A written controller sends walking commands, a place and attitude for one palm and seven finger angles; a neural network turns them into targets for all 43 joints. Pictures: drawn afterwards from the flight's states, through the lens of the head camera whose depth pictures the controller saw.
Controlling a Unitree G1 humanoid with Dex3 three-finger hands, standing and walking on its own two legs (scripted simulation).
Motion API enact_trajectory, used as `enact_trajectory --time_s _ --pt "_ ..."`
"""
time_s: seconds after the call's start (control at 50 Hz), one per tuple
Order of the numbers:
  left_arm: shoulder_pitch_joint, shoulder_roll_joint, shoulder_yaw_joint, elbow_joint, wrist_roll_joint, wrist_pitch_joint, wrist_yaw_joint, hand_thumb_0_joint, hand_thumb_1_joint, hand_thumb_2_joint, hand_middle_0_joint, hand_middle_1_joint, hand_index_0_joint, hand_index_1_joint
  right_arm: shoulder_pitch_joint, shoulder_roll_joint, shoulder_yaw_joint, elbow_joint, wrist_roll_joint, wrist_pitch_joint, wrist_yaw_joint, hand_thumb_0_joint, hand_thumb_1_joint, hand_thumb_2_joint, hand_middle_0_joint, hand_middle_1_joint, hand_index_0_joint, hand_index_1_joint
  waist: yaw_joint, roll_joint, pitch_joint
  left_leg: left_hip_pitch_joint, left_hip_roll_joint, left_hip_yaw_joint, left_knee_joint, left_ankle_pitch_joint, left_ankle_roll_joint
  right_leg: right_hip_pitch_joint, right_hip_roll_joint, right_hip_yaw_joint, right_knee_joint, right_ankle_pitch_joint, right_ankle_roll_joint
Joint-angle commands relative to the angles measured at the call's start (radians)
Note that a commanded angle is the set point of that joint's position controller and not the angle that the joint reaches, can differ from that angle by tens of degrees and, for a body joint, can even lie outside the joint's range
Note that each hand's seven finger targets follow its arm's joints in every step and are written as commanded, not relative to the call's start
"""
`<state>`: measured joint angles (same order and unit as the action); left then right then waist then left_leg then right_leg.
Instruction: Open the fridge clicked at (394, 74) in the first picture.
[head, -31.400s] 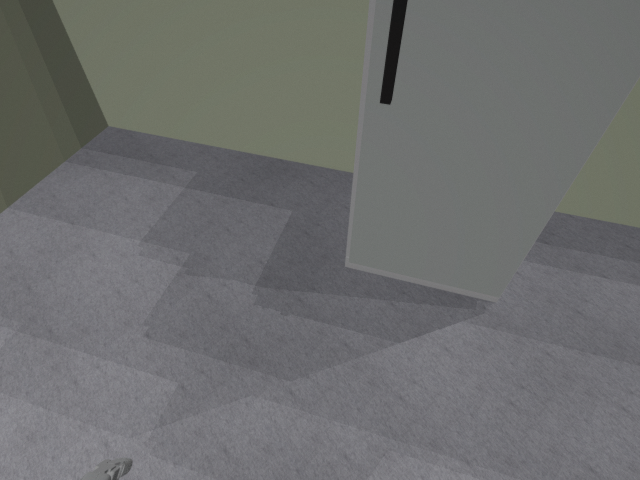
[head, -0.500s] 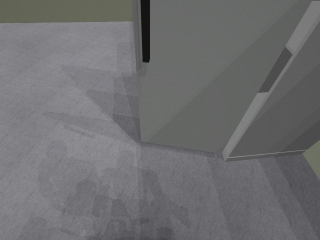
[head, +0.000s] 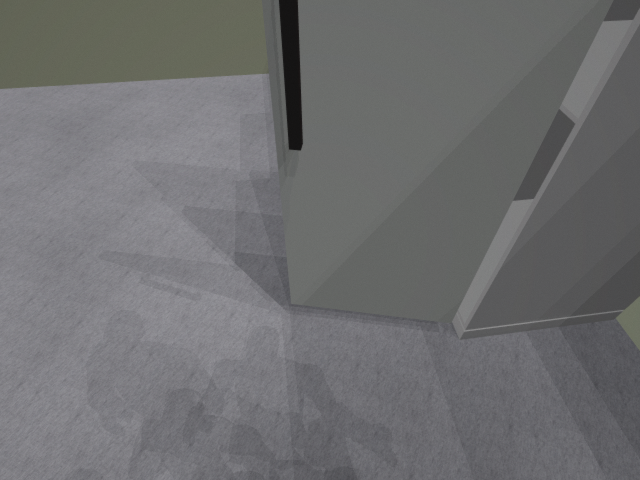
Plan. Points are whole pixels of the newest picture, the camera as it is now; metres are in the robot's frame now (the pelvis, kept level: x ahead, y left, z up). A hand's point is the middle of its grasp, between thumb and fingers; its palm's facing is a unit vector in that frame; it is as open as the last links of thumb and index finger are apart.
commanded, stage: let the arm hang, fingers relaxed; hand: left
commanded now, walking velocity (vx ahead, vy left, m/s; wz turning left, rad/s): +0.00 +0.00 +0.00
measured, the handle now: (292, 32) +0.75 +0.09 +0.22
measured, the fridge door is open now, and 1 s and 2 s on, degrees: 74 74 74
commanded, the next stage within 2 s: look to check the result in 0.14 s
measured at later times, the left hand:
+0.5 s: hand out of the picture +0.10 +0.23 -0.16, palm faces -0.03 -0.95 -0.32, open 7.3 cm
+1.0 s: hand out of the picture +0.12 +0.22 -0.16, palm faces -0.03 -0.95 -0.32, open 7.3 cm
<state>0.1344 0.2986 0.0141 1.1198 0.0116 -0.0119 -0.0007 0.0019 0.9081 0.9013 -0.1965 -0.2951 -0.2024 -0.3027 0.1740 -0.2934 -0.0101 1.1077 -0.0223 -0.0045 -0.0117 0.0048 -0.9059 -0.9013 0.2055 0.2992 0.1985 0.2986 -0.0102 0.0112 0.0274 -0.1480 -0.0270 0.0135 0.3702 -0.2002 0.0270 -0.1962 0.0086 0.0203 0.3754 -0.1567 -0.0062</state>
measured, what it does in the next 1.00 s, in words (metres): stands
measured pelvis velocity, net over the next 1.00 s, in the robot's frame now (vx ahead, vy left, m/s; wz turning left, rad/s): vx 0.04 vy -0.02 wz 0.00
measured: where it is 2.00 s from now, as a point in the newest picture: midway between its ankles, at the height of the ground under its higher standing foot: outside the picture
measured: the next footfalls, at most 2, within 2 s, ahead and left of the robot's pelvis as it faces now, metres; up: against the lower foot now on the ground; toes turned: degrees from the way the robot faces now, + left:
none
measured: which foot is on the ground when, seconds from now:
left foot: down 0.00-1.00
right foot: down 0.00-1.00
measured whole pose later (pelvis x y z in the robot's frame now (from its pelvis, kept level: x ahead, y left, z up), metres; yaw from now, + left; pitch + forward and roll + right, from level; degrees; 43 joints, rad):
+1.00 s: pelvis +0.04 -0.02 +0.00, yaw +0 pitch +0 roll +0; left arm 0.09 0.32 0.01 1.13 0.01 -0.02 0.00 0.00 0.91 0.90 -0.20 -0.30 -0.20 -0.30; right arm 0.12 -0.32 0.00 1.13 -0.02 0.00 -0.02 0.00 -0.91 -0.90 0.21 0.30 0.20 0.30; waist -0.02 0.00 0.04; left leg -0.07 0.00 0.01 0.29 -0.21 0.00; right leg -0.13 0.04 0.02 0.31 -0.18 -0.03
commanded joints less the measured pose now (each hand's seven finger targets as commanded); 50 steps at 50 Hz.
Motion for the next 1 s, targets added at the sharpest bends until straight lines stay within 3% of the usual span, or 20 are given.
enact_trajectory --time_s 0.0,0.1,0.24,0.66,0.84,0.98 --pt "-0.044 0.196 0.030 -0.052 0.001 -0.021 0.012 0.000 0.900 0.900 -0.200 -0.300 -0.200 -0.300 -0.024 -0.188 -0.034 -0.044 0.004 -0.024 -0.010 0.000 -0.900 -0.900 0.200 0.300 0.200 0.300 0.002 -0.001 -0.049 -0.009 0.137 -0.115 -0.085 0.087 0.013 0.048 -0.112 0.101 -0.058 0.079 -0.043" --pt "-0.057 0.206 0.028 -0.046 0.002 -0.020 0.011 0.000 0.900 0.900 -0.200 -0.300 -0.200 -0.300 -0.046 -0.198 -0.032 -0.039 0.004 -0.020 -0.008 0.000 -0.900 -0.900 0.200 0.300 0.200 0.300 0.002 0.002 -0.022 -0.009 0.136 -0.115 -0.097 0.057 0.010 0.038 -0.114 0.105 -0.082 0.042 -0.042" --pt "-0.066 0.212 0.027 -0.040 -0.001 -0.023 0.010 0.000 0.900 0.900 -0.200 -0.300 -0.200 -0.300 -0.058 -0.212 -0.029 -0.036 0.003 -0.019 -0.009 0.000 -0.900 -0.900 0.200 0.300 0.200 0.300 -0.001 0.004 -0.049 0.015 0.139 -0.110 -0.101 0.072 0.005 0.060 -0.115 0.110 -0.091 0.065 -0.042" --pt "-0.075 0.219 0.028 -0.042 -0.003 -0.028 0.015 0.000 0.900 0.900 -0.200 -0.300 -0.200 -0.300 -0.067 -0.220 -0.027 -0.029 0.005 -0.020 -0.012 0.000 -0.900 -0.900 0.200 0.300 0.200 0.300 -0.003 -0.006 -0.085 0.068 0.146 -0.094 -0.095 0.188 0.000 0.111 -0.124 0.103 -0.080 0.221 -0.045" --pt "-0.076 0.218 0.028 -0.044 -0.003 -0.027 0.015 0.000 0.900 0.900 -0.200 -0.300 -0.200 -0.300 -0.073 -0.220 -0.025 -0.027 0.004 -0.020 -0.013 0.000 -0.900 -0.900 0.200 0.300 0.200 0.300 -0.001 0.000 -0.071 0.065 0.147 -0.091 -0.106 0.169 -0.003 0.111 -0.121 0.107 -0.089 0.203 -0.046" --pt "-0.069 0.221 0.031 -0.048 -0.003 -0.031 0.017 0.000 0.900 0.900 -0.200 -0.300 -0.200 -0.300 -0.066 -0.223 -0.026 -0.032 0.007 -0.021 -0.016 0.000 -0.900 -0.900 0.200 0.300 0.200 0.300 -0.001 -0.011 -0.099 0.093 0.152 -0.085 -0.091 0.243 -0.004 0.133 -0.124 0.101 -0.076 0.292 -0.049"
